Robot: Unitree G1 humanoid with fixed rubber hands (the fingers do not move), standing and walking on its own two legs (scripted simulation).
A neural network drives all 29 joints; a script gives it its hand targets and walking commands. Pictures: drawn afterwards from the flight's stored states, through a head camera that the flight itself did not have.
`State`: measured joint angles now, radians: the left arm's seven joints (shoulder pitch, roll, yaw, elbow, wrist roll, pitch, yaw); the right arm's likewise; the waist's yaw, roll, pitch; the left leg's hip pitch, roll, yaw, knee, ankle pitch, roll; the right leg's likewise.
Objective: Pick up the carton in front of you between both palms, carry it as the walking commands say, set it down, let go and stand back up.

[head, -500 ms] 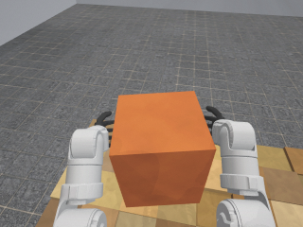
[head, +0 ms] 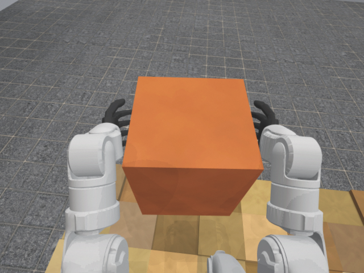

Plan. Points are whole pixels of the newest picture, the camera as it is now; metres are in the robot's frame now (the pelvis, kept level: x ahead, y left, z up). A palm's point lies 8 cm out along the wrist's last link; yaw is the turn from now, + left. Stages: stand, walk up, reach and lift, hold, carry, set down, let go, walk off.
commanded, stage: carry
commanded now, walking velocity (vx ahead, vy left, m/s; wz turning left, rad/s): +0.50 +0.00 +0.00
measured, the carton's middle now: (188, 152) +0.36 -0.01 +0.08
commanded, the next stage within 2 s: none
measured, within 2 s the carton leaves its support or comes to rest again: neither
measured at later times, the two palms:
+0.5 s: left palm (119, 64) +0.67 +0.17 +0.11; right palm (216, 61) +0.70 -0.13 +0.10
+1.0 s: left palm (118, 16) +1.02 +0.22 +0.11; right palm (193, 17) +1.01 -0.08 +0.12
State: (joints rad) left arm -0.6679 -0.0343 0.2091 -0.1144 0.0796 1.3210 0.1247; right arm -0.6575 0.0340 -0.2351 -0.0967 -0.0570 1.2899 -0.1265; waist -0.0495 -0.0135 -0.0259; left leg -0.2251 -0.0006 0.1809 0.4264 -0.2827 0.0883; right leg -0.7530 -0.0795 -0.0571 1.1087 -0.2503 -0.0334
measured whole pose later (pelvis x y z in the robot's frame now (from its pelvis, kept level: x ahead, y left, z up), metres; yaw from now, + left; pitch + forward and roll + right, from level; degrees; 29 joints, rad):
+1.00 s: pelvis +0.66 +0.07 +0.00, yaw +2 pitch +6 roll +0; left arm -0.64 -0.02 0.21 0.05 0.08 1.23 0.13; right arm -0.64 0.02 -0.22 0.10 -0.05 1.18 -0.12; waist -0.06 -0.03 -0.05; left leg -0.14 -0.06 0.12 0.41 -0.36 0.10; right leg -0.71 -0.04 -0.06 0.74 -0.05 -0.04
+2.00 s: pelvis +1.39 +0.06 -0.04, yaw +0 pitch +5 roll -1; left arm -0.41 -0.09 0.18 -0.16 0.09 1.18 0.12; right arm -0.46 0.08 -0.18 -0.08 -0.06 1.15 -0.11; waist -0.03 0.01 -0.09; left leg -0.02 0.02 0.10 0.36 -0.41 0.02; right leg -0.55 -0.02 -0.14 0.50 -0.05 -0.03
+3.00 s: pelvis +2.05 +0.05 -0.05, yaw +1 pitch +3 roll +0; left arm -0.15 -0.13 0.11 -0.33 0.11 1.22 0.09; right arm -0.17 0.13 -0.11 -0.30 -0.12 1.21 -0.09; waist -0.02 0.01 -0.15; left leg 0.08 0.06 0.18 0.30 -0.42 -0.04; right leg -0.49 -0.07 -0.21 0.46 -0.07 -0.01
